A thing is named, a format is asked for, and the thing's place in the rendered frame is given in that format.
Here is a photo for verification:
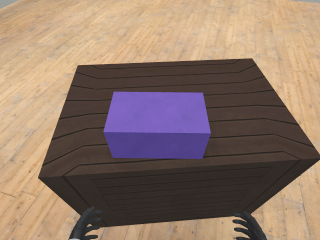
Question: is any pedestal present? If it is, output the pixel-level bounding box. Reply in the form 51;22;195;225
38;58;320;228

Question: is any carton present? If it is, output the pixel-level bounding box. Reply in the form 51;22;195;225
103;91;211;159

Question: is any robot right hand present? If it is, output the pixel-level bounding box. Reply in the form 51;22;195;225
232;211;267;240

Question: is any robot left hand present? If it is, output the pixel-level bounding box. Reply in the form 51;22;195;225
68;206;102;240

